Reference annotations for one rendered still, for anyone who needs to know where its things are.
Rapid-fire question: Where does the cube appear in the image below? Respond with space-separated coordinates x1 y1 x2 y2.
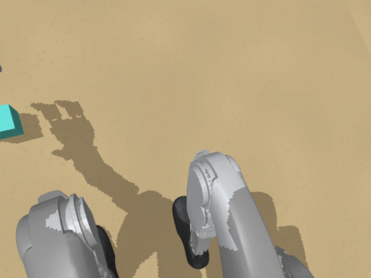
0 104 24 140

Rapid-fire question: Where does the right robot foot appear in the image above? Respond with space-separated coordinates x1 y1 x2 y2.
172 196 209 269

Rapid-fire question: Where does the right robot hand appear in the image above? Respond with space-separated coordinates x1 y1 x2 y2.
275 246 314 278

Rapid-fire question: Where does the left robot foot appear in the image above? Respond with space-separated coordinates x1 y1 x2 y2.
96 225 119 278

